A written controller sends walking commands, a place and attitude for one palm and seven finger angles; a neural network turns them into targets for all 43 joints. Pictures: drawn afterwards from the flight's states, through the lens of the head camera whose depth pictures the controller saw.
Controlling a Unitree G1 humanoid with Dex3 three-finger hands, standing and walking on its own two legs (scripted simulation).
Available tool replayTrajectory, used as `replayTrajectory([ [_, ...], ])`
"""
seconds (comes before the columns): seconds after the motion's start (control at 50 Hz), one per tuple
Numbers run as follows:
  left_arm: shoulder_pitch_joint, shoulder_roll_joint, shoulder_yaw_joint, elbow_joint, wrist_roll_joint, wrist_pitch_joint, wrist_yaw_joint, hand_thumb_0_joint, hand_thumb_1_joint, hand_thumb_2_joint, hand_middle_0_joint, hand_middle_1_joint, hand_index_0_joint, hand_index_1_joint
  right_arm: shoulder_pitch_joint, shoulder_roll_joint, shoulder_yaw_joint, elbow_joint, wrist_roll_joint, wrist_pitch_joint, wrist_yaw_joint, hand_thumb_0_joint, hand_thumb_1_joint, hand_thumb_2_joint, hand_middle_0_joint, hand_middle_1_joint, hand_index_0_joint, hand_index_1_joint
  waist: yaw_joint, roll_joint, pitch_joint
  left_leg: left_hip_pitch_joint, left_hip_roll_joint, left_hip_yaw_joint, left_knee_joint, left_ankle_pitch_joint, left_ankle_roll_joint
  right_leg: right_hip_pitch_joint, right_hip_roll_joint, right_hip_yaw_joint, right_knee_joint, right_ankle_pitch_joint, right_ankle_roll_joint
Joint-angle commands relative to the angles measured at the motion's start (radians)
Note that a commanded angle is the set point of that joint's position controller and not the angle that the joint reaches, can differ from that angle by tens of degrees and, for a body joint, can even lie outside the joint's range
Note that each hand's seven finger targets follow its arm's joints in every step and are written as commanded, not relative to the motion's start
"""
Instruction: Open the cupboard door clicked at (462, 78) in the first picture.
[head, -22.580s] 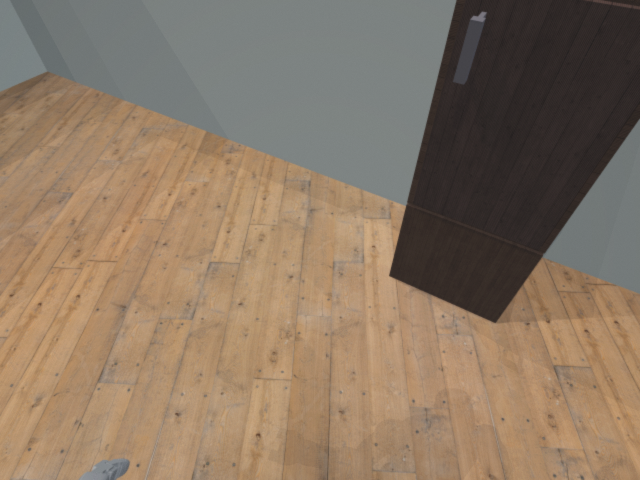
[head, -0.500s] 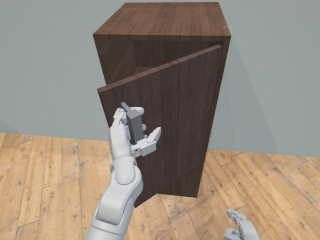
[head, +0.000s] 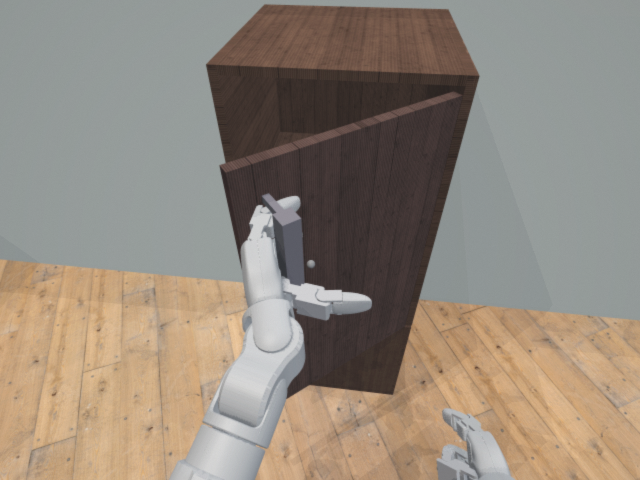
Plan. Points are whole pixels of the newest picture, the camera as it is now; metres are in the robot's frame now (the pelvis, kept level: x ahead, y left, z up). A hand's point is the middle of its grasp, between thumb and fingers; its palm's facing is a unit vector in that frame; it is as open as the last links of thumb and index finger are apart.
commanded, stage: slide the hand sideways off the handle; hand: left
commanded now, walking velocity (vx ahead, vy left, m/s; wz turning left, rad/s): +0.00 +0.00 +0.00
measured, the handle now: (281, 244) +0.36 +0.09 +0.14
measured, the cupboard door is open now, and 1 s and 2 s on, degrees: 40 41 41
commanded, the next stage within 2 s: draw the hand back to the body in 1.30 s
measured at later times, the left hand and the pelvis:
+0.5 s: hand (301, 288) +0.29 +0.05 +0.14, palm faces -0.12 -0.99 +0.01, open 16.2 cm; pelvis +0.00 +0.01 +0.00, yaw -1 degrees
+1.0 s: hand (252, 320) +0.25 +0.10 +0.13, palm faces -0.05 -1.00 -0.04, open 16.3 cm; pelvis +0.02 -0.02 +0.00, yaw +0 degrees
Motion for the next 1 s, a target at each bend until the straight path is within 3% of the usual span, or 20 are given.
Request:
replayTrajectory([
  [0.0,-0.369,-0.046,0.043,-0.188,0.028,-0.045,0.042,0.0,-0.5,0.3,-0.15,-0.3,-0.15,-0.3,-0.178,-0.085,-0.027,-0.157,0.002,-0.047,0.0,0.0,-0.9,-0.9,0.2,0.3,0.2,0.3,0.006,-0.101,-0.154,0.039,-0.007,-0.055,-0.054,0.103,-0.009,-0.025,-0.005,0.054,-0.095,-0.011,-0.022],
  [0.08,-0.379,-0.093,-0.001,-0.199,0.04,-0.039,0.057,0.0,-0.5,0.3,-0.15,-0.3,-0.15,-0.3,-0.173,-0.086,-0.028,-0.156,-0.001,-0.049,0.015,0.0,-0.9,-0.9,0.2,0.3,0.2,0.3,0.003,-0.089,-0.18,0.039,-0.004,-0.063,-0.051,0.124,-0.017,-0.025,0.001,0.039,-0.056,0.021,-0.027],
  [0.1,-0.313,-0.038,-0.214,-0.192,0.106,-0.09,-0.176,0.0,-0.5,0.3,-0.15,-0.3,-0.15,-0.3,-0.087,-0.127,-0.025,-0.155,0.002,-0.033,0.02,0.0,-0.9,-0.9,0.2,0.3,0.2,0.3,-0.08,-0.17,-0.117,0.066,-0.004,-0.081,-0.066,0.174,0.006,-0.07,0.004,0.072,-0.022,0.103,-0.023],
  [0.12,-0.385,0.058,-0.124,-0.273,0.062,-0.142,-0.294,0.0,-0.5,0.3,-0.15,-0.3,-0.15,-0.3,-0.089,-0.123,-0.03,-0.194,0.017,-0.023,0.005,0.0,-0.9,-0.9,0.2,0.3,0.2,0.3,-0.05,-0.101,-0.233,0.091,-0.006,-0.067,-0.064,0.201,0.008,-0.021,0.004,0.068,-0.006,0.152,-0.029],
  [0.14,-0.404,0.104,-0.118,-0.299,0.044,-0.172,-0.385,0.0,-0.5,0.3,-0.15,-0.3,-0.15,-0.3,-0.095,-0.123,-0.023,-0.217,0.022,-0.02,-0.01,0.0,-0.9,-0.9,0.2,0.3,0.2,0.3,-0.046,-0.054,-0.27,0.116,-0.011,-0.065,-0.054,0.213,0.012,-0.001,0.003,0.068,0.004,0.176,-0.032],
  [0.18,-0.408,0.124,-0.091,-0.264,-0.036,-0.18,-0.523,0.0,-0.5,0.3,-0.15,-0.3,-0.15,-0.3,-0.109,-0.12,-0.005,-0.243,0.04,-0.032,-0.03,0.0,-0.9,-0.9,0.2,0.3,0.2,0.3,-0.052,-0.035,-0.221,0.103,-0.015,-0.067,-0.057,0.16,0.016,-0.024,0.005,0.053,-0.014,0.14,-0.031],
  [0.2,-0.404,0.107,-0.074,-0.25,-0.084,-0.17,-0.55,0.0,-0.5,0.3,-0.15,-0.3,-0.15,-0.3,-0.118,-0.119,0.001,-0.251,0.049,-0.043,-0.036,0.0,-0.9,-0.9,0.2,0.3,0.2,0.3,-0.052,-0.012,-0.189,0.091,-0.011,-0.076,-0.068,0.119,0.009,-0.043,0.009,0.044,-0.019,0.095,-0.03],
  [0.24,-0.361,0.086,-0.017,-0.241,-0.16,-0.147,-0.548,0.0,-0.5,0.3,-0.15,-0.3,-0.15,-0.3,-0.135,-0.123,0.007,-0.255,0.057,-0.068,-0.04,0.0,-0.9,-0.9,0.2,0.3,0.2,0.3,-0.034,-0.057,-0.164,0.063,-0.006,-0.094,-0.088,0.063,-0.002,-0.049,0.02,0.021,-0.02,0.036,-0.025],
  [0.28,-0.298,0.101,0.039,-0.247,-0.191,-0.123,-0.519,0.0,-0.5,0.3,-0.15,-0.3,-0.15,-0.3,-0.14,-0.129,0.008,-0.258,0.057,-0.087,-0.033,0.0,-0.9,-0.9,0.2,0.3,0.2,0.3,-0.013,-0.102,-0.164,0.035,-0.005,-0.097,-0.094,0.045,-0.005,-0.04,0.023,0.013,-0.018,0.016,-0.019],
  [0.4,-0.109,0.178,0.089,-0.367,-0.124,-0.124,-0.454,0.0,-0.5,0.3,-0.15,-0.3,-0.15,-0.3,-0.123,-0.135,-0.004,-0.282,0.047,-0.084,0.004,0.0,-0.9,-0.9,0.2,0.3,0.2,0.3,0.019,-0.073,-0.172,0.022,0.003,-0.067,-0.091,0.116,-0.01,-0.008,0.02,0.031,-0.013,0.055,-0.023],
  [0.44,-0.091,0.175,0.075,-0.431,-0.112,-0.129,-0.453,0.0,-0.5,0.3,-0.15,-0.3,-0.15,-0.3,-0.128,-0.129,-0.002,-0.3,0.048,-0.079,0.009,0.0,-0.9,-0.9,0.2,0.3,0.2,0.3,0.016,-0.061,-0.173,0.024,0.002,-0.061,-0.089,0.122,-0.007,-0.003,0.02,0.036,-0.014,0.064,-0.024],
  [0.5,0.003,0.241,0.14,-0.456,-0.108,-0.116,-0.455,0.0,-0.5,0.3,-0.15,-0.3,-0.15,-0.3,-0.129,-0.133,-0.002,-0.308,0.046,-0.065,0.004,0.0,-0.9,-0.9,0.2,0.3,0.2,0.3,0.025,-0.058,-0.155,0.012,-0.001,-0.047,-0.087,0.117,0.0,0.01,0.02,0.049,-0.031,0.067,-0.022],
  [0.56,0.013,0.231,0.116,-0.523,-0.109,-0.106,-0.473,0.0,-0.5,0.3,-0.15,-0.3,-0.15,-0.3,-0.136,-0.13,0.002,-0.321,0.048,-0.067,-0.003,0.0,-0.9,-0.9,0.2,0.3,0.2,0.3,0.006,-0.058,-0.135,0.021,-0.005,-0.04,-0.077,0.105,0.008,-0.005,0.019,0.057,-0.049,0.062,-0.016],
  [0.62,0.071,0.275,0.17,-0.554,-0.13,-0.104,-0.494,0.0,-0.5,0.3,-0.15,-0.3,-0.15,-0.3,-0.133,-0.133,0.002,-0.318,0.049,-0.08,-0.014,0.0,-0.9,-0.9,0.2,0.3,0.2,0.3,0.006,-0.06,-0.142,0.03,-0.009,-0.036,-0.07,0.112,0.011,0.003,0.018,0.062,-0.058,0.079,-0.012],
  [0.72,0.163,0.276,0.17,-0.598,-0.153,-0.111,-0.544,0.0,-0.5,0.3,-0.15,-0.3,-0.15,-0.3,-0.114,-0.139,0.002,-0.32,0.049,-0.108,-0.022,0.0,-0.9,-0.9,0.2,0.3,0.2,0.3,-0.003,-0.071,-0.141,0.04,-0.013,-0.032,-0.047,0.142,0.016,-0.003,0.016,0.061,-0.05,0.138,-0.002],
  [0.8,0.248,0.357,0.262,-0.604,-0.172,-0.123,-0.576,0.0,-0.5,0.3,-0.15,-0.3,-0.15,-0.3,-0.095,-0.147,-0.001,-0.313,0.05,-0.13,-0.031,0.0,-0.9,-0.9,0.2,0.3,0.2,0.3,0.007,-0.056,-0.135,0.031,-0.016,-0.03,-0.032,0.159,0.018,0.005,0.013,0.07,-0.045,0.174,0.0],
  [0.82,0.247,0.341,0.252,-0.615,-0.179,-0.126,-0.589,0.0,-0.5,0.3,-0.15,-0.3,-0.15,-0.3,-0.097,-0.145,0.003,-0.317,0.05,-0.135,-0.032,0.0,-0.9,-0.9,0.2,0.3,0.2,0.3,0.005,-0.061,-0.135,0.027,-0.018,-0.029,-0.033,0.157,0.02,0.005,0.011,0.07,-0.044,0.176,0.003],
  [0.92,0.318,0.409,0.357,-0.613,-0.222,-0.152,-0.632,0.0,-0.5,0.3,-0.15,-0.3,-0.15,-0.3,-0.08,-0.152,-0.002,-0.31,0.054,-0.168,-0.044,0.0,-0.9,-0.9,0.2,0.3,0.2,0.3,0.013,-0.051,-0.135,0.015,-0.02,-0.026,-0.016,0.164,0.02,0.017,0.006,0.083,-0.046,0.202,0.01],
  [0.96,0.376,0.422,0.389,-0.603,-0.241,-0.163,-0.653,0.0,-0.5,0.3,-0.15,-0.3,-0.15,-0.3,-0.073,-0.155,-0.004,-0.308,0.056,-0.178,-0.046,0.0,-0.9,-0.9,0.2,0.3,0.2,0.3,0.014,-0.089,-0.131,0.002,-0.019,-0.025,-0.007,0.181,0.02,0.028,0.004,0.089,-0.042,0.253,0.018],
  [0.98,0.367,0.426,0.391,-0.623,-0.245,-0.17,-0.664,0.0,-0.5,0.3,-0.15,-0.3,-0.15,-0.3,-0.07,-0.157,-0.005,-0.309,0.057,-0.184,-0.044,0.0,-0.9,-0.9,0.2,0.3,0.2,0.3,0.012,-0.066,-0.14,0.004,-0.021,-0.022,-0.003,0.185,0.019,0.031,0.001,0.091,-0.038,0.268,0.02],
])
